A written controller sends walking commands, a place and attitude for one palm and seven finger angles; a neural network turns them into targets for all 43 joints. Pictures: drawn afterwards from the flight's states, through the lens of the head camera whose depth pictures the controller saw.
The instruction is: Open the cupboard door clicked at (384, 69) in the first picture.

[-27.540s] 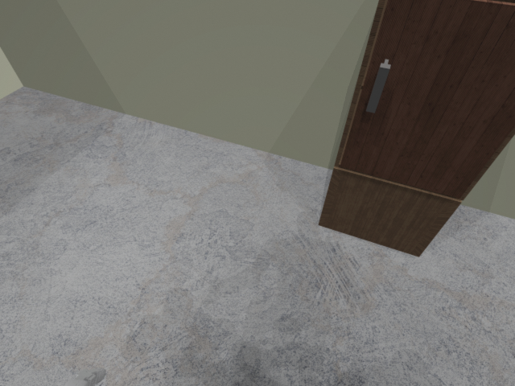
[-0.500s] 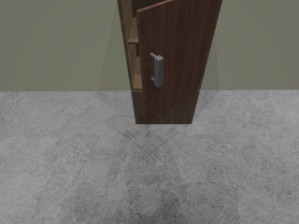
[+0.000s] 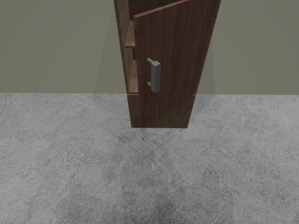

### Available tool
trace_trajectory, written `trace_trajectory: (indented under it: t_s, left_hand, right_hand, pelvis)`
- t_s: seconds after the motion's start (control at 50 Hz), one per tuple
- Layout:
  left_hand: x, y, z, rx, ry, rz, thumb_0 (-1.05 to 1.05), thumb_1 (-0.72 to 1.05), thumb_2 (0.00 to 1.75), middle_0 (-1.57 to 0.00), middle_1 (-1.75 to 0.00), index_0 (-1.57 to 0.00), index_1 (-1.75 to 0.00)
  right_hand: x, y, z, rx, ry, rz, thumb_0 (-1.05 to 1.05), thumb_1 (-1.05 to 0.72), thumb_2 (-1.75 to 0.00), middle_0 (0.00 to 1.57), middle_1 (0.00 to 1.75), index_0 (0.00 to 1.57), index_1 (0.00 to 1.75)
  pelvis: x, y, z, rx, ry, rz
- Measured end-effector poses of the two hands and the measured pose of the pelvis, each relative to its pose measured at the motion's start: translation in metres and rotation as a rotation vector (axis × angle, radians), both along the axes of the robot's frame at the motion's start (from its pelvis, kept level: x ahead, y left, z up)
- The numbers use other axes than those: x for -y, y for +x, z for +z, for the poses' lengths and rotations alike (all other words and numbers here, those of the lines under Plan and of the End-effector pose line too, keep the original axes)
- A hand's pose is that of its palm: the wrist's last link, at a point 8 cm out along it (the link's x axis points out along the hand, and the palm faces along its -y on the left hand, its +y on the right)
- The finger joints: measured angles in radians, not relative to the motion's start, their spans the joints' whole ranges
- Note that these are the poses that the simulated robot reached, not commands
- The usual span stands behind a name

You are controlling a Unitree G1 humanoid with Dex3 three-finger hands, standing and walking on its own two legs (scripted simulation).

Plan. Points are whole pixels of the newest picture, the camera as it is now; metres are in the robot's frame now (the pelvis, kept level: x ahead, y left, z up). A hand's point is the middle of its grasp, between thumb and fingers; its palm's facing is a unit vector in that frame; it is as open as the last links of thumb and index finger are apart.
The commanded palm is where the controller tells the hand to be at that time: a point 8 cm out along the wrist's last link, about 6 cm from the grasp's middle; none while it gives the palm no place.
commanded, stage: look to check the result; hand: left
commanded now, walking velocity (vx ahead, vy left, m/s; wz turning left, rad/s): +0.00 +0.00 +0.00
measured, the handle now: (152, 75) +0.66 +0.02 +0.01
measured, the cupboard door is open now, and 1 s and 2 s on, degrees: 40 40 40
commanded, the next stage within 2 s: walk to a spot facing it in 0.48 s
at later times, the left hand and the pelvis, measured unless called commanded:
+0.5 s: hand out of the picture +0.06 +0.21 -0.17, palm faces +0.00 -0.96 -0.28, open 7.4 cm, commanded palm none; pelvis +0.02 -0.01 +0.00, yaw +0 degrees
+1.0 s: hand out of the picture +0.09 +0.18 -0.18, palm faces -0.12 -0.96 -0.25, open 7.4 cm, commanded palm none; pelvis +0.01 -0.02 -0.02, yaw -9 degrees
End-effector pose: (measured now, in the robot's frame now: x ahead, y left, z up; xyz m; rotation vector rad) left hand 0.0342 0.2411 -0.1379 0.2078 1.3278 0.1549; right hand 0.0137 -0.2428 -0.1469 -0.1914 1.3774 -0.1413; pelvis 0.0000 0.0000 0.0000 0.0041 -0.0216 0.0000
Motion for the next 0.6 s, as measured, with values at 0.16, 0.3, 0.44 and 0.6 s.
trace_trajectory:
  t_s: [0.16, 0.3, 0.44, 0.6]
  left_hand:
    - [-0.009, -0.004, 0.003, -0.035, 0.028, 0.012, 0.01, 0.91, 0.9, -0.2, -0.3, -0.2, -0.3]
    - [-0.013, 0.002, 0.006, -0.027, 0.043, 0.016, 0.01, 0.91, 0.9, -0.2, -0.3, -0.2, -0.3]
    - [-0.012, 0.015, 0.006, -0.005, 0.043, 0.006, 0.01, 0.91, 0.9, -0.2, -0.3, -0.2, -0.3]
    - [-0.011, 0.029, 0.007, 0.017, 0.038, -0.005, 0.01, 0.91, 0.9, -0.2, -0.3, -0.2, -0.3]
  right_hand:
    - [0.005, 0.007, 0.0, -0.016, -0.005, 0.007, 0.01, -0.91, -0.9, 0.2, 0.29, 0.2, 0.3]
    - [0.008, 0.018, 0.0, -0.003, -0.006, 0.016, 0.01, -0.91, -0.9, 0.2, 0.3, 0.2, 0.3]
    - [0.011, 0.032, 0.002, 0.02, -0.011, 0.024, 0.01, -0.91, -0.9, 0.2, 0.3, 0.2, 0.3]
    - [0.016, 0.041, 0.004, 0.033, -0.024, 0.027, 0.01, -0.91, -0.9, 0.2, 0.3, 0.2, 0.3]
  pelvis:
    - [0.002, 0.007, 0.001, -0.005, -0.001, 0.003]
    - [0.004, 0.011, 0.001, -0.006, -0.002, 0.006]
    - [0.005, 0.014, 0.001, -0.007, -0.003, 0.007]
    - [0.006, 0.018, 0.002, -0.011, -0.003, 0.006]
